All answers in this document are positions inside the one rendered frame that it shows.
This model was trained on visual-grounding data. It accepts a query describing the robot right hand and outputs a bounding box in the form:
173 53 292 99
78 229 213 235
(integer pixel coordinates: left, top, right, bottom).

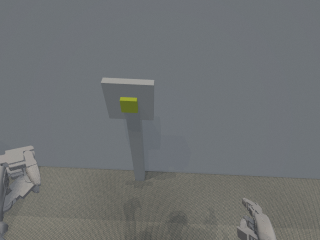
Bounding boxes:
237 198 277 240

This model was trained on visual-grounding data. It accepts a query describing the button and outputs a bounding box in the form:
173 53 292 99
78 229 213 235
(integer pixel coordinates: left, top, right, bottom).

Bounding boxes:
119 97 138 113

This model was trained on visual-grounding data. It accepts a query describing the robot left hand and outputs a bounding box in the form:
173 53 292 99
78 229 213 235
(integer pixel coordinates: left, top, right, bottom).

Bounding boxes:
0 145 41 222

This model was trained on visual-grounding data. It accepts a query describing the panel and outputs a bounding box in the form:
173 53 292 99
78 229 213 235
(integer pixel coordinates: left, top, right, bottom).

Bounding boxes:
101 77 155 181

